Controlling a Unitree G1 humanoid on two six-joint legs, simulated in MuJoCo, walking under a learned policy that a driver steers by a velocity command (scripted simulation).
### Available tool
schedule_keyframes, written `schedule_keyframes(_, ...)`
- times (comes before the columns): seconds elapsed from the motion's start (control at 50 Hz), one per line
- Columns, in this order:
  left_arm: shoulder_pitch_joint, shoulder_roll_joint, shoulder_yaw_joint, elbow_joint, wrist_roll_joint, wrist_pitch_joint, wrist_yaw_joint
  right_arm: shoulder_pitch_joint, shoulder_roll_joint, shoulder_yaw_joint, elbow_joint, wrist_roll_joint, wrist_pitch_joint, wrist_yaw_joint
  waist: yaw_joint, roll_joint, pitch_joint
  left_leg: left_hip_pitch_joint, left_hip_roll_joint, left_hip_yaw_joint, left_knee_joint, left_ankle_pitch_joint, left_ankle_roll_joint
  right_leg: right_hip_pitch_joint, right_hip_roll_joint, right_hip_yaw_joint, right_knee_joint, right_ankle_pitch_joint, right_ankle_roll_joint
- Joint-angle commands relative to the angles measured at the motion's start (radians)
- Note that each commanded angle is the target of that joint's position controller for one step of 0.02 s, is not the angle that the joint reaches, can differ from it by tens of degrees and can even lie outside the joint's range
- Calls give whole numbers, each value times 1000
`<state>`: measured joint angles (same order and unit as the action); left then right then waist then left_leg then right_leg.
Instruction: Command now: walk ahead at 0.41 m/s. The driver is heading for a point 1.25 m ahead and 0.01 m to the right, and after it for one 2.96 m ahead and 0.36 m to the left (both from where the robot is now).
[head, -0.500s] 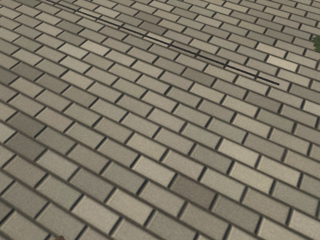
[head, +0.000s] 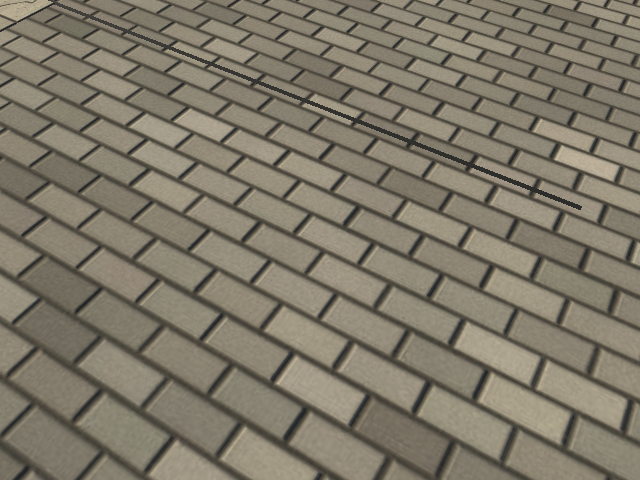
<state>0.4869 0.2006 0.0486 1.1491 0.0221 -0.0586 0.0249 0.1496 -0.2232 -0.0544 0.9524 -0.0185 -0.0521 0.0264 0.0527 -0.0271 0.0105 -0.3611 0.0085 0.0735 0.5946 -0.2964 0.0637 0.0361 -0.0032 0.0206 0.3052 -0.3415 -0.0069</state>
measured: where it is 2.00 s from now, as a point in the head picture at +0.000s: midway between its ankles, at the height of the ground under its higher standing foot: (332, 262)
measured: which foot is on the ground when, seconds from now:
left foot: up 0.00-0.00, down 0.02-0.52, up 0.54-1.00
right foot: down 0.00-0.04, up 0.06-0.50, down 0.52-1.00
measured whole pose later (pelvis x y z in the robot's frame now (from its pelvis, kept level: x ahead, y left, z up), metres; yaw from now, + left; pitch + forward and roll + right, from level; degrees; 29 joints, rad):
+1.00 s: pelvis +0.51 -0.01 +0.00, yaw +0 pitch +0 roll -2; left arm 0.46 0.16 0.03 1.08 0.02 -0.10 0.01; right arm 0.03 -0.19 -0.04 0.90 -0.02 -0.03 0.03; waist 0.06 0.04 0.05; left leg -0.59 0.08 0.07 0.63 -0.03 0.04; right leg 0.11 0.09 -0.09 0.16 -0.28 -0.08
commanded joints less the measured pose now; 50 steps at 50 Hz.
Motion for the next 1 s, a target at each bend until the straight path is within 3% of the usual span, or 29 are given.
schedule_keyframes(0.02, -50, 124, 18, -44, -6, -18, -7, 163, -58, -24, 10, 6, -18, -11, -128, -35, 58, 337, -64, 40, -129, 73, 16, -298, -154, 81, 96, 340, -135)
schedule_keyframes(0.04, -75, 99, 8, -63, -8, -24, -12, 331, -137, -50, 48, -9, -25, -27, -207, 88, -31, 533, 84, -146, -207, -51, 55, -423, -81, -9, 362, 325, -96)
schedule_keyframes(0.06, -59, 19, -11, -111, -15, -28, -17, 462, -262, -75, 70, -14, -25, -33, -217, 344, -115, 653, 359, -601, -387, -251, 150, -642, 48, -111, 705, -108, -52)
schedule_keyframes(0.08, -106, 95, 12, -120, 10, -20, -19, 398, -209, -58, 72, -6, -12, -31, -169, 212, -44, 534, 387, -706, -423, -264, 187, -708, 14, -1, 860, -175, -79)
schedule_keyframes(0.1, -148, 85, 14, -132, 11, -19, -29, 271, -165, -44, 35, -3, -12, -26, -114, 109, 48, 431, 359, -590, -411, -243, 179, -735, -45, 23, 898, -76, -95)
schedule_keyframes(0.12, -164, 65, 9, -132, 6, -22, -38, 201, -119, -31, 16, -2, -19, -19, -88, 62, 84, 346, 308, -483, -429, -131, 159, -707, -72, 22, 869, 4, -95)
schedule_keyframes(0.18, -148, 47, 13, -128, 15, -3, -50, 193, -65, -7, 31, 1, -40, -27, -37, 94, 72, 278, 219, -296, -456, 127, 125, -625, -94, -10, 784, 82, -66)
schedule_keyframes(0.22, -199, 51, 17, -152, 15, 8, -54, 250, -73, -4, 56, 4, -50, -33, -33, 93, 75, 299, 213, -243, -458, 272, 137, -661, -92, -32, 739, 113, -49)
schedule_keyframes(0.3, -388, 34, 8, -226, 9, 15, -61, 297, -68, 5, 75, 3, -51, -35, -58, 90, 113, 298, 188, -166, -476, 368, 146, -706, -85, -69, 535, 218, -19)
schedule_keyframes(0.4, -524, 38, 1, -287, -2, 14, -61, 343, -82, 3, 97, 4, -54, -39, -82, 105, 124, 329, 198, -120, -472, 463, 133, -598, -47, -105, 318, 309, -46)
schedule_keyframes(0.46, -501, 64, 13, -295, 0, 4, -53, 329, -97, -3, 105, -3, -51, -45, -54, 96, 106, 411, 224, -100, -382, 669, 115, -531, -21, -110, 266, 244, -91)
schedule_keyframes(0.48, -439, 76, 21, -278, 1, -1, -47, 318, -107, -6, 105, -5, -49, -47, -26, 100, 69, 427, 219, -85, -293, 809, 101, -449, 7, -121, 251, 204, -108)
schedule_keyframes(0.5, -310, 90, 33, -237, 3, -8, -39, 306, -114, -8, 106, -6, -44, -46, 29, 88, 4, 418, 196, -60, -133, 892, 86, -305, 41, -139, 204, 202, -127)
schedule_keyframes(0.52, -141, 126, 50, -181, 15, -18, -29, 309, -103, -4, 101, -4, -40, -43, 87, 57, -90, 312, 151, -30, 86, 793, 68, -81, 17, -107, 175, 193, -154)
schedule_keyframes(0.54, 12, 226, 75, -163, 40, -24, -19, 354, -35, 14, 68, 17, -39, -34, 106, -86, -228, 50, 69, 18, 436, 404, 35, 193, -256, 237, 134, 23, -228)
schedule_keyframes(0.56, 6, 269, 82, -163, 28, -13, -30, 429, 3, 13, 68, 32, -37, -27, 59, -209, -304, -192, -96, -45, 707, -257, 20, 288, -436, 683, -42, -46, -334)
schedule_keyframes(0.58, -119, 221, 72, -178, -3, -5, -33, 323, -74, -7, 55, 12, -31, -30, 22, -67, -169, -268, -16, -133, 754, -158, 39, 159, -375, 600, -70, -156, -295)
schedule_keyframes(0.6, -215, 149, 52, -200, -11, -9, -36, 241, -75, -9, 30, 7, -37, -24, -1, -20, -47, -273, 28, -126, 705, -53, 43, 4, -339, 448, -97, -115, -263)
schedule_keyframes(0.62, -257, 107, 39, -201, -7, -17, -37, 215, -55, -7, 28, 4, -38, -21, -31, 4, 2, -230, 61, -123, 644, 3, 43, -98, -290, 344, -129, -5, -229)
schedule_keyframes(0.66, -245, 58, 21, -176, -10, -31, -29, 248, -23, -4, 41, -19, -15, -12, -80, -18, 20, -136, 90, -117, 564, 33, 22, -204, -224, 205, -155, 159, -190)
schedule_keyframes(0.7, -183, 71, 20, -151, -10, -46, -25, 235, -13, -5, 34, -22, 3, -5, -89, -15, 21, -137, 92, -96, 531, 48, 4, -212, -209, 151, -166, 268, -198)
schedule_keyframes(0.74, -146, 98, 23, -140, -11, -51, -24, 156, -19, -6, 5, -22, 16, -1, -85, -13, 50, -208, 108, -80, 475, 104, -16, -204, -200, 116, -197, 268, -205)
schedule_keyframes(0.84, -55, 91, 12, -123, -12, -48, -24, -53, -28, -2, -69, -10, 17, 4, -39, -12, 93, -316, 111, -42, 244, 256, -50, -124, -173, 56, -218, 372, -193)
schedule_keyframes(0.94, 33, 92, 7, -93, -6, -47, -15, -192, -18, 10, -117, -4, 10, 3, 6, -30, 103, -300, 67, 3, 59, 300, -30, 2, -183, 16, -182, 526, -189)
schedule_keyframes(1.0, 48, 105, 10, -78, 4, -41, -6, -226, -32, 7, -142, -4, -1, 2, 3, -37, 110, -292, 48, 8, -4, 229, 4, 97, -218, 14, -126, 647, -192)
